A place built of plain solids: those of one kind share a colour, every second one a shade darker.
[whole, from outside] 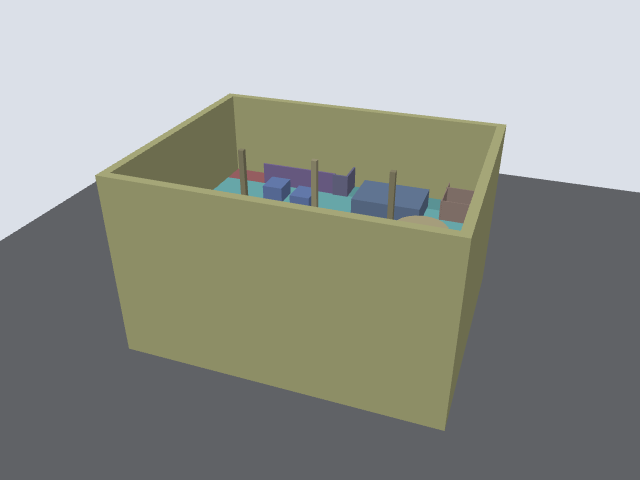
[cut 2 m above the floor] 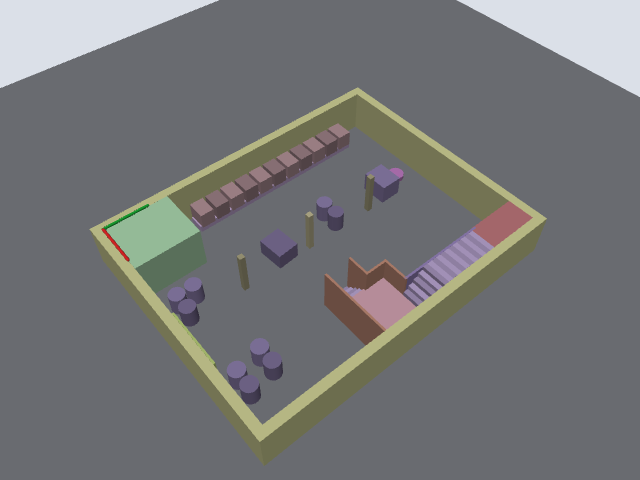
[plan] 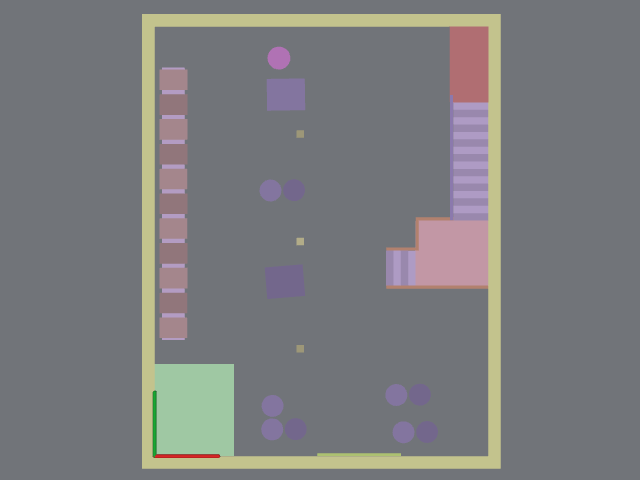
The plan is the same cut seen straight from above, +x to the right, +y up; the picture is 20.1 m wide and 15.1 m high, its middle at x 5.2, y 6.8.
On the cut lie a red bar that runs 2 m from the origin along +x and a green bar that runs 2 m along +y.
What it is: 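The cask floor and the brewing floor of a tower brewery's brewhouse, with the steep timber stair of 22 risers in two flights with a quarter landing, the first flight after a corner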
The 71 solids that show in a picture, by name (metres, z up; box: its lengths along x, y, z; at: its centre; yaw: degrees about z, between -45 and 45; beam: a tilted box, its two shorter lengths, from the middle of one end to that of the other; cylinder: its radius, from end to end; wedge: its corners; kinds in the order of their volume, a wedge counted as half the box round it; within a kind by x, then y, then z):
{
 "wall_1": {"box": [0.4, 14.31, 8.6], "at": [-0.2, 6.75, 4.25]},
 "wall_2": {"box": [11.29, 0.4, 8.6], "at": [5.25, -0.2, 4.25]},
 "wall_3": {"box": [11.29, 0.4, 8.6], "at": [5.25, 13.71, 4.25]},
 "wall_4": {"box": [0.4, 14.31, 8.6], "at": [10.69, 6.75, 4.25]},
 "upper_floor_1": {"box": [9.3, 13.53, 0.3], "at": [4.64, 6.75, 4.28]},
 "upper_floor_2": {"box": [1.22, 6.83, 0.3], "at": [9.89, 3.4, 4.28]},
 "office_1": {"box": [2.5, 2.9, 2.25], "at": [1.25, 1.45, 1.07]},
 "stair_head_landing_1": {"box": [1.22, 2.4, 4.48], "at": [9.89, 12.32, 2.19]},
 "stair_steps_1": {"box": [0.24, 1.1, 0.25], "at": [7.4, 5.92, 0.08]},
 "stair_steps_2": {"box": [0.24, 1.1, 0.45], "at": [7.63, 5.92, 0.18]},
 "stair_steps_3": {"box": [0.24, 1.1, 0.65], "at": [7.86, 5.92, 0.28]},
 "stair_steps_4": {"box": [0.24, 1.1, 0.86], "at": [8.09, 5.92, 0.38]},
 "stair_steps_5": {"box": [1.1, 0.24, 1.26], "at": [9.94, 7.53, 0.58]},
 "stair_steps_6": {"box": [1.1, 0.24, 1.46], "at": [9.94, 7.76, 0.68]},
 "stair_steps_7": {"box": [1.1, 0.24, 1.66], "at": [9.94, 8.0, 0.78]},
 "stair_steps_8": {"box": [1.1, 0.24, 1.86], "at": [9.94, 8.23, 0.88]},
 "stair_steps_9": {"box": [1.1, 0.24, 2.06], "at": [9.94, 8.46, 0.98]},
 "stair_steps_10": {"box": [1.1, 0.24, 2.27], "at": [9.94, 8.69, 1.08]},
 "stair_steps_11": {"box": [1.1, 0.24, 2.47], "at": [9.94, 8.92, 1.18]},
 "stair_steps_12": {"box": [1.1, 0.24, 2.67], "at": [9.94, 9.16, 1.28]},
 "stair_steps_13": {"box": [1.1, 0.24, 2.87], "at": [9.94, 9.39, 1.38]},
 "stair_steps_14": {"box": [1.1, 0.24, 3.07], "at": [9.94, 9.62, 1.49]},
 "stair_steps_15": {"box": [1.1, 0.24, 3.27], "at": [9.94, 9.85, 1.59]},
 "stair_steps_16": {"box": [1.1, 0.24, 3.47], "at": [9.94, 10.08, 1.69]},
 "stair_steps_17": {"box": [1.1, 0.24, 3.67], "at": [9.94, 10.32, 1.79]},
 "stair_steps_18": {"box": [1.1, 0.24, 3.88], "at": [9.94, 10.55, 1.89]},
 "stair_steps_19": {"box": [1.1, 0.24, 4.08], "at": [9.94, 10.78, 1.99]},
 "stair_steps_20": {"box": [1.1, 0.24, 4.28], "at": [9.94, 11.01, 2.09]},
 "liquor_back_1": {"cylinder": 1.05, "from": [2.33, 1.69, 4.38], "to": [2.33, 1.69, 7.1]},
 "cooler_1": {"box": [2.3, 3.27, 0.96], "at": [8.39, 4.28, 4.86]},
 "load_1": {"cylinder": 0.34, "from": [3.64, 8.36, -0.05], "to": [3.64, 8.36, 0.88]},
 "load_2": {"cylinder": 0.34, "from": [3.7, 0.84, -0.05], "to": [3.7, 0.84, 0.88]},
 "load_3": {"cylinder": 0.34, "from": [3.71, 1.58, -0.05], "to": [3.71, 1.58, 0.88]},
 "load_4": {"box": [1.2, 1.0, 0.82], "at": [4.1, 5.49, 0.36], "yaw": 4.8},
 "load_5": {"box": [1.2, 1.0, 0.97], "at": [4.13, 11.38, 0.44], "yaw": 0.8},
 "load_6": {"cylinder": 0.34, "from": [4.38, 8.37, -0.05], "to": [4.38, 8.37, 0.88]},
 "load_7": {"cylinder": 0.34, "from": [4.44, 0.85, -0.05], "to": [4.44, 0.85, 0.88]},
 "load_8": {"cylinder": 0.34, "from": [7.6, 1.92, -0.05], "to": [7.6, 1.92, 0.88]},
 "load_9": {"cylinder": 0.34, "from": [7.83, 0.75, -0.05], "to": [7.83, 0.75, 0.88]},
 "load_10": {"cylinder": 0.34, "from": [8.34, 1.93, -0.05], "to": [8.34, 1.93, 0.88]},
 "load_11": {"cylinder": 0.34, "from": [8.57, 0.76, -0.05], "to": [8.57, 0.76, 0.88]},
 "stair_quarter_landing_1": {"box": [2.29, 2.06, 1.06], "at": [9.35, 6.39, 0.48]},
 "cask_1": {"box": [0.88, 0.65, 0.74], "at": [0.59, 4.04, 0.67]},
 "cask_2": {"box": [0.88, 0.65, 0.74], "at": [0.59, 4.82, 0.67]},
 "cask_3": {"box": [0.88, 0.65, 0.74], "at": [0.59, 5.6, 0.67]},
 "cask_4": {"box": [0.88, 0.65, 0.74], "at": [0.59, 6.38, 0.67]},
 "cask_5": {"box": [0.88, 0.65, 0.74], "at": [0.59, 7.16, 0.67]},
 "cask_6": {"box": [0.88, 0.65, 0.74], "at": [0.59, 7.94, 0.67]},
 "cask_7": {"box": [0.88, 0.65, 0.74], "at": [0.59, 8.72, 0.67]},
 "cask_8": {"box": [0.88, 0.65, 0.74], "at": [0.59, 9.5, 0.67]},
 "cask_9": {"box": [0.88, 0.65, 0.74], "at": [0.59, 10.28, 0.67]},
 "cask_10": {"box": [0.88, 0.65, 0.74], "at": [0.59, 11.06, 0.67]},
 "cask_11": {"box": [0.88, 0.65, 0.74], "at": [0.59, 11.84, 0.67]},
 "stillage_1": {"box": [0.72, 8.58, 0.39], "at": [0.59, 7.94, 0.14]},
 "stair_wall_1": {"box": [0.1, 3.94, 5.58], "at": [9.34, 9.39, 2.74]},
 "malt_1": {"box": [1.2, 1.0, 0.82], "at": [7.49, 8.41, 4.79], "yaw": -1.0},
 "malt_2": {"box": [1.2, 1.0, 0.82], "at": [8.03, 10.09, 4.79], "yaw": 0.7},
 "post_1": {"box": [0.24, 0.24, 8.3], "at": [4.58, 3.38, 4.1]},
 "post_2": {"box": [0.24, 0.24, 8.3], "at": [4.58, 6.75, 4.1]},
 "post_3": {"box": [0.24, 0.24, 8.3], "at": [4.58, 10.13, 4.1]},
 "stair_low_1": {"box": [1.03, 0.1, 2.16], "at": [7.79, 6.52, 1.03]},
 "stair_low_2": {"box": [0.1, 1.05, 2.16], "at": [8.26, 6.99, 1.03]},
 "stair_low_3": {"box": [1.18, 0.1, 2.16], "at": [8.8, 7.47, 1.03]},
 "stair_low_4": {"box": [3.21, 0.1, 2.16], "at": [8.88, 5.32, 1.03]},
 "loading_door_1": {"box": [2.64, 0.09, 2.87], "at": [6.43, 0.04, 1.39]},
 "hoist_rail_1": {"box": [0.04, 1.93, 1.05], "at": [8.36, 0.93, 4.91]},
 "hoist_rail_2": {"box": [2.22, 0.04, 1.05], "at": [9.41, 1.84, 4.91]},
 "hoist_rail_3": {"box": [0.04, 1.93, 1.05], "at": [9.92, 0.93, 4.91]},
 "well_guard_1": {"box": [0.1, 0.8, 1.15], "at": [9.24, 7.12, 4.96]},
 "well_guard_2": {"box": [1.3, 0.1, 1.15], "at": [9.84, 6.77, 4.96]},
 "hose_coil_1": {"cylinder": 0.36, "from": [3.91, 12.52, -0.05], "to": [3.91, 12.52, 0.23]}
}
